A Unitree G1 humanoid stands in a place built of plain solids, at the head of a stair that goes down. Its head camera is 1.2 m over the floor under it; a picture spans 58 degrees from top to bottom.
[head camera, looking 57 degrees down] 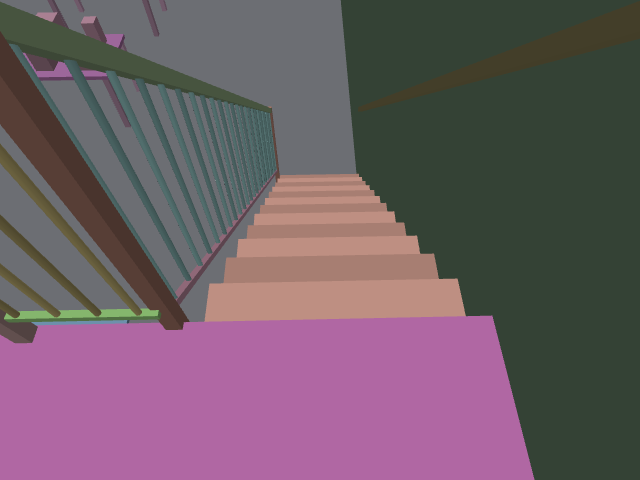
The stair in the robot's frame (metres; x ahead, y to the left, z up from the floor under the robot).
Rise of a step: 0.21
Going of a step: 0.24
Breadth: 0.91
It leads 1 degrees to the left of straight ahead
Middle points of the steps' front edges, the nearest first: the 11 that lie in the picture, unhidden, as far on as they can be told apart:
0.50 -0.06 0.00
0.74 -0.05 -0.21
0.98 -0.04 -0.43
1.21 -0.04 -0.64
1.45 -0.03 -0.85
1.69 -0.03 -1.07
1.92 -0.02 -1.28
2.16 -0.02 -1.50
2.40 -0.01 -1.71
2.63 -0.01 -1.92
2.87 0.00 -2.14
